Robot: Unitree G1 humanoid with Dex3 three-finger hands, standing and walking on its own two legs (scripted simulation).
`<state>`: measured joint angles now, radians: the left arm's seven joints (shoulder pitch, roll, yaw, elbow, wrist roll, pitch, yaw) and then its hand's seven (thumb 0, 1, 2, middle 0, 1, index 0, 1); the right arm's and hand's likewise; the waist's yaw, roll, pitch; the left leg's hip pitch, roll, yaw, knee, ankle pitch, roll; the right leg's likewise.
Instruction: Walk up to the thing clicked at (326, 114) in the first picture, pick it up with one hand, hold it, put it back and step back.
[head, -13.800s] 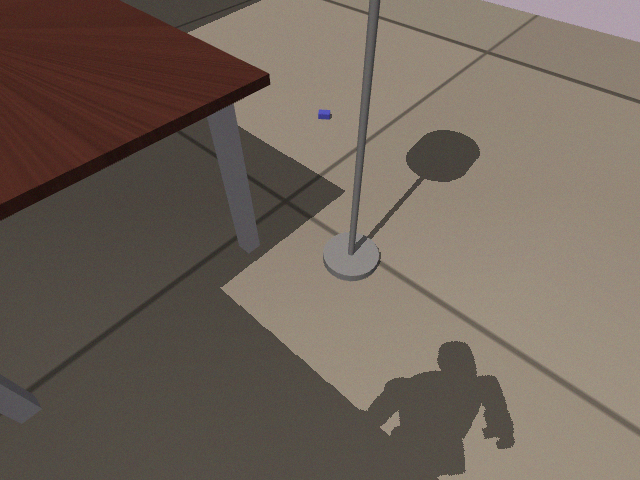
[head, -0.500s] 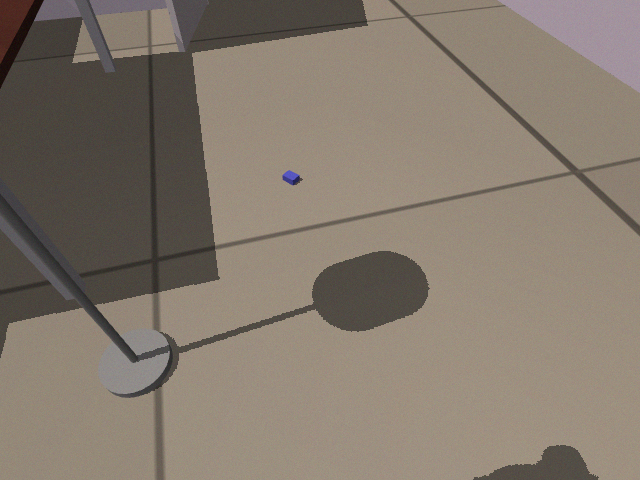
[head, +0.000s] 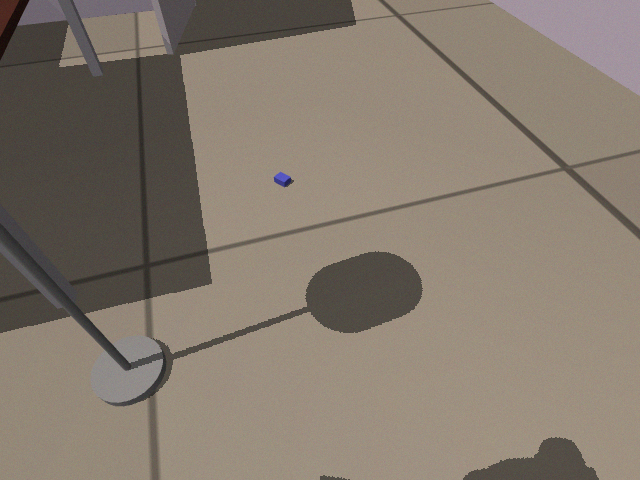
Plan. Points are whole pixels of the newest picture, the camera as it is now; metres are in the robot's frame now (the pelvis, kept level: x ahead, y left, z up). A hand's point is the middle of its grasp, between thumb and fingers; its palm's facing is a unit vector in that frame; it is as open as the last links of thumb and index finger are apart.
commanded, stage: stand
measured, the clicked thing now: (282, 179) +1.49 +0.18 -0.77
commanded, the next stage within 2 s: walk up in 1.90 s
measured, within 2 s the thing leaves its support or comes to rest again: neither
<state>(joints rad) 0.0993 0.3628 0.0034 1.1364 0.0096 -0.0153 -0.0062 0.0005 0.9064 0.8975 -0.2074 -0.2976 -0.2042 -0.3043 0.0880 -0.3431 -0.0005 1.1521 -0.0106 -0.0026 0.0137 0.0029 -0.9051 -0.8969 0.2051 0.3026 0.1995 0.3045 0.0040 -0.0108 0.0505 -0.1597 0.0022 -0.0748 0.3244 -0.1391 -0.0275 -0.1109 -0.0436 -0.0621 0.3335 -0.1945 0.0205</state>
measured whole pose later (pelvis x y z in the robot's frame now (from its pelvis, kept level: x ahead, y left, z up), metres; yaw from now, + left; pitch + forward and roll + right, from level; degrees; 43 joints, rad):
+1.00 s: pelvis +0.02 -0.01 +0.00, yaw +0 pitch -2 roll +0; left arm 0.11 0.35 0.01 1.12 0.01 -0.01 0.00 0.00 0.91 0.90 -0.21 -0.30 -0.20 -0.30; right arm 0.09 -0.35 0.01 1.14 -0.01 0.00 0.00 0.00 -0.91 -0.90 0.21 0.30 0.20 0.30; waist 0.01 0.00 0.05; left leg -0.13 0.02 -0.07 0.31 -0.16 -0.04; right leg -0.08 -0.03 -0.06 0.32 -0.21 0.01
